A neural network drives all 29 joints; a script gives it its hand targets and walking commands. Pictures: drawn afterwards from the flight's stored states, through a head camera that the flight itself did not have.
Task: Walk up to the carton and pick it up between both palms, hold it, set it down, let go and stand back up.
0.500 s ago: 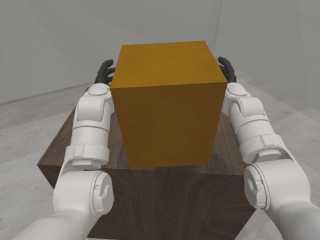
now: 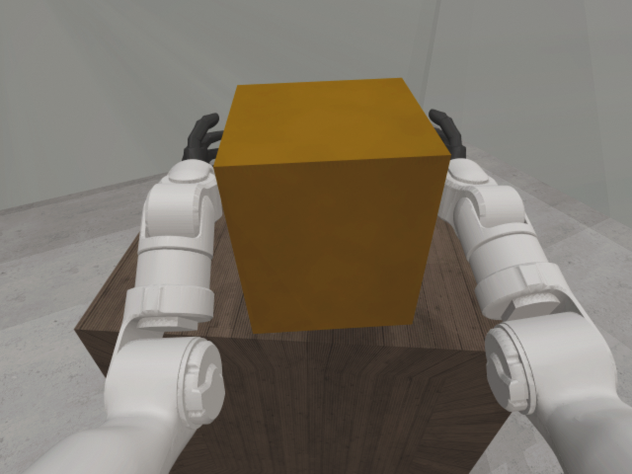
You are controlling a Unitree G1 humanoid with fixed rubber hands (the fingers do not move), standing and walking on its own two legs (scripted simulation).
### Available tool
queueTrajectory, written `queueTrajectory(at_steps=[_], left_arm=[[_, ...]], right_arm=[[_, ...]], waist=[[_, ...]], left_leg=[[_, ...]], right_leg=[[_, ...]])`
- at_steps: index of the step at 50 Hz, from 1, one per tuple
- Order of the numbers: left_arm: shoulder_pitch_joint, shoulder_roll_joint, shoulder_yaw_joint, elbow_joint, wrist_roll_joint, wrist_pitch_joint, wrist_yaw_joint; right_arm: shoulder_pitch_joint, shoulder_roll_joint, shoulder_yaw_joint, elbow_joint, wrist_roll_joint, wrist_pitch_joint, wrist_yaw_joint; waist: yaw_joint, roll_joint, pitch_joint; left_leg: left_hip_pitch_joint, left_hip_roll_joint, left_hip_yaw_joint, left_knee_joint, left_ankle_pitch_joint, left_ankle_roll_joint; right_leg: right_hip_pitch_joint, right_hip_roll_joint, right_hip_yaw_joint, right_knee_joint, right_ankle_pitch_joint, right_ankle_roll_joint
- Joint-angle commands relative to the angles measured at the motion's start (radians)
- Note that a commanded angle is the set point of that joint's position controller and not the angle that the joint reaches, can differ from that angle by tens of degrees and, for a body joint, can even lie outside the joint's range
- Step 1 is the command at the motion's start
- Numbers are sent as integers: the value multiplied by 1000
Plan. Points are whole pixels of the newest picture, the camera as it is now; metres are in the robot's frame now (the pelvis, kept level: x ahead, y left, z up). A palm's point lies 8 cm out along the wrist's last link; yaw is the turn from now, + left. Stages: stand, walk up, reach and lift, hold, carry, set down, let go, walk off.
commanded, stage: reach and lift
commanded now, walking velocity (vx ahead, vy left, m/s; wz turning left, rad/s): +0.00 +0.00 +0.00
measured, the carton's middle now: (326, 207) +0.40 -0.01 +0.20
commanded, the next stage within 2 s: hold in 0.08 s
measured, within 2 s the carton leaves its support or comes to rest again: neither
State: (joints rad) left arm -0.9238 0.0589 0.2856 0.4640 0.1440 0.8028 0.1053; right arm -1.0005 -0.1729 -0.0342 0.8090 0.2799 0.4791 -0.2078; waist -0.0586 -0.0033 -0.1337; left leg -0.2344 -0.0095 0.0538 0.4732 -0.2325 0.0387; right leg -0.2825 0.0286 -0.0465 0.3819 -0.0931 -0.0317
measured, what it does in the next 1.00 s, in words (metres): stands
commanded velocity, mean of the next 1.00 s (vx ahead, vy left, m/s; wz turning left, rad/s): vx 0.00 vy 0.00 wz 0.00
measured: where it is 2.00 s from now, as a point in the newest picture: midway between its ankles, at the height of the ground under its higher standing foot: outside the picture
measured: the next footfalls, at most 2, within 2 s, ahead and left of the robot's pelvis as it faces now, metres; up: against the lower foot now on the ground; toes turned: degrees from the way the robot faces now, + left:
none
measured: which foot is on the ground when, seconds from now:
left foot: down 0.00-1.00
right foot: down 0.00-1.00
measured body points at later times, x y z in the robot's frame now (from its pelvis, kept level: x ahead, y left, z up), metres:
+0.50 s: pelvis -0.01 +0.00 +0.00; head -0.07 +0.01 +0.44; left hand +0.40 +0.14 +0.27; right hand +0.40 -0.16 +0.27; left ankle +0.01 +0.09 -0.74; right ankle +0.07 -0.10 -0.74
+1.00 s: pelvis -0.01 +0.00 +0.00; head -0.08 +0.01 +0.44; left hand +0.39 +0.14 +0.27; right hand +0.40 -0.16 +0.28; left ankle +0.01 +0.09 -0.74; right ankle +0.07 -0.10 -0.74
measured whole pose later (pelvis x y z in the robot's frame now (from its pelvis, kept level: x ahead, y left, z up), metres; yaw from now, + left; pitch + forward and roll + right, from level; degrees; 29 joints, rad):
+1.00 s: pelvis -0.01 +0.00 +0.00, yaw +0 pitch -1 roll +0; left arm -0.96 0.06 0.32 0.45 0.14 0.88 0.10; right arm -1.05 -0.18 -0.05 0.78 0.29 0.60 -0.23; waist -0.06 0.00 -0.17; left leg -0.23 -0.01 0.05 0.47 -0.22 0.04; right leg -0.28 0.03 -0.05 0.38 -0.09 -0.04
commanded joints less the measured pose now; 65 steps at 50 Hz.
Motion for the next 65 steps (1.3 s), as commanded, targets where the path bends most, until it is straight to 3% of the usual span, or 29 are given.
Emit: queueTrajectory(at_steps=[1,7,17,35,46,65], left_arm=[[-929,-636,-391,-249,-185,-98,-118],[-951,-632,-380,-237,-187,-88,-118],[-974,-607,-326,-180,-159,-62,-134],[-981,-606,-360,-250,-182,-32,-140],[-995,-594,-327,-197,-162,-23,-151],[-992,-597,-339,-205,-174,-27,-152]], right_arm=[[-1046,783,273,-504,204,-18,150],[-1058,795,266,-499,204,2,146],[-1056,782,218,-398,189,43,152],[-1057,780,256,-500,249,88,129],[-1064,766,221,-431,228,106,136],[-1064,779,231,-464,237,107,130]], waist=[[36,57,-601],[36,50,-581],[39,52,-500],[32,76,-591],[33,76,-512],[29,75,-545]], left_leg=[[84,-7,-117,-116,224,-46],[53,-8,-118,-126,180,-38],[-32,-1,-119,-173,37,-24],[12,-11,-129,-130,162,-42],[-46,-4,-130,-162,54,-35],[-31,-6,-130,-146,98,-39]], right_leg=[[436,50,59,-48,170,31],[433,49,64,-50,146,29],[429,42,69,-55,47,29],[461,50,73,-42,164,27],[444,43,76,-50,73,24],[458,41,78,-46,118,26]])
